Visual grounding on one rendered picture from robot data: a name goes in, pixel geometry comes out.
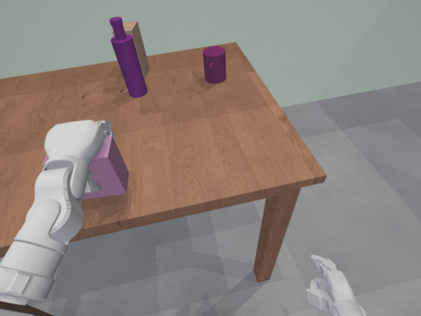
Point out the table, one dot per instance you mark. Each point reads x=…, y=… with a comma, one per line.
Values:
x=189, y=146

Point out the right robot hand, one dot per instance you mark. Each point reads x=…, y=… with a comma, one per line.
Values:
x=322, y=294

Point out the robot left forearm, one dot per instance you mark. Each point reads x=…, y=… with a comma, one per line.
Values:
x=56, y=216

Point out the robot right forearm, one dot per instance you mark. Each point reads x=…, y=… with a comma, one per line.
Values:
x=347, y=307

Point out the left robot hand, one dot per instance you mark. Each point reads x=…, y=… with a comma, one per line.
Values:
x=80, y=139

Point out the sponge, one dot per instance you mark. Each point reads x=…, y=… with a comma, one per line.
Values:
x=108, y=169

